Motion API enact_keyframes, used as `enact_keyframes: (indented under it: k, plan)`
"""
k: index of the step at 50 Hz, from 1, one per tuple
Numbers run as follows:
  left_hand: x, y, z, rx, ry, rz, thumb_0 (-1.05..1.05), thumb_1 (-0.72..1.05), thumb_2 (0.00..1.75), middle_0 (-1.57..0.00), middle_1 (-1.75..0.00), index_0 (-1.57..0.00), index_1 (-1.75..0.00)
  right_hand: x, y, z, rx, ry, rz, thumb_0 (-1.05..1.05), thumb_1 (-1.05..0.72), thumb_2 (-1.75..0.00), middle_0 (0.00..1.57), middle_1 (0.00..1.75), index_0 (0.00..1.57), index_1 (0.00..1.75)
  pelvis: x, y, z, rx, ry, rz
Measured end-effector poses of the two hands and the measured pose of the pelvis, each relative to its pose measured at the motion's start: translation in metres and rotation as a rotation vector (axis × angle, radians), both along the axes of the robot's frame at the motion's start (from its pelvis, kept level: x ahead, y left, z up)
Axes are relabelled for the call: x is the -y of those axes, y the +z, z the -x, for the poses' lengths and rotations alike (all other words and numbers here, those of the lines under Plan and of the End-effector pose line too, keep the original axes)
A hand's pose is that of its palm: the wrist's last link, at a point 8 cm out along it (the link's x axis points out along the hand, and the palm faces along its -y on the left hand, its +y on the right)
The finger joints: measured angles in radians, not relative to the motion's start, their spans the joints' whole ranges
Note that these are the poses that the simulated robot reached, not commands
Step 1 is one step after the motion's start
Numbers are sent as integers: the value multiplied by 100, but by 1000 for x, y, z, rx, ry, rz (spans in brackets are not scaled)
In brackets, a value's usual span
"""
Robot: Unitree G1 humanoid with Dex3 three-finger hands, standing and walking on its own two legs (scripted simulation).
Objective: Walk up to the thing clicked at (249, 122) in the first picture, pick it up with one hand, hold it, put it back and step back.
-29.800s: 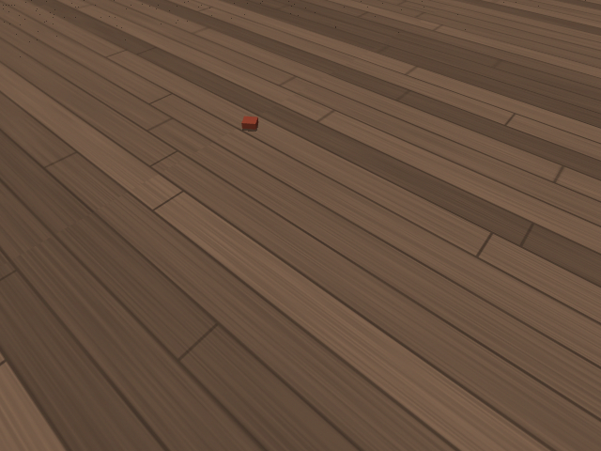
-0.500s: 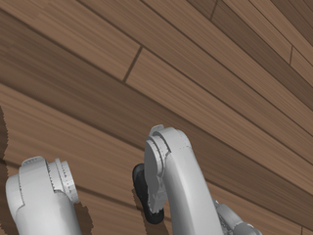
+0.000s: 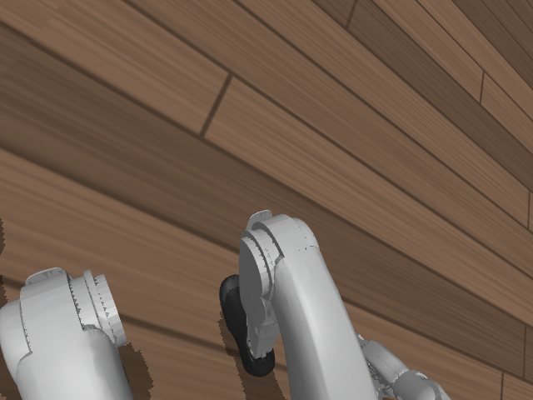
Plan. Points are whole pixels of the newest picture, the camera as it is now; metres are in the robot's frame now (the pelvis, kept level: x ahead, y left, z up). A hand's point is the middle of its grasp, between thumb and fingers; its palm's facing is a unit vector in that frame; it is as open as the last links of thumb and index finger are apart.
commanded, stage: open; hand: left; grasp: from above
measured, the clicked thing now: out of the picture +0.42 +0.32 -0.27
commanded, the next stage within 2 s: withdraw in 0.82 s
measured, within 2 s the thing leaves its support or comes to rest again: neither
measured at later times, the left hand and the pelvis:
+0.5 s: hand out of the picture +0.41 +0.32 -0.24, palm faces -0.47 -0.06 -0.88, open 13.0 cm; pelvis +0.00 +0.00 +0.00, yaw +0 degrees
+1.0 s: hand out of the picture +0.41 +0.32 -0.24, palm faces -0.47 -0.07 -0.88, open 13.9 cm; pelvis +0.00 +0.00 +0.00, yaw +0 degrees
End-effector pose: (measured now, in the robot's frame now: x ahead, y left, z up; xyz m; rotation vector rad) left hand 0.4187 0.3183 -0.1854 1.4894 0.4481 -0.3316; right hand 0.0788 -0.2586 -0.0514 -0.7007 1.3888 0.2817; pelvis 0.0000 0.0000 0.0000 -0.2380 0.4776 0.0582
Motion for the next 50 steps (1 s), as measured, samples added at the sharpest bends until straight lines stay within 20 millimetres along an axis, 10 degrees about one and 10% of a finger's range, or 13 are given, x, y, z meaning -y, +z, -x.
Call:
enact_keyframes:
  k: [50]
  plan:
    - [-3,-1,2,3,1,6,0,-46,96,-8,-100,-10,-98,0,6,0,8,22,10,0,-90,-90,20,30,20,30,0,1,4,14,-3,8]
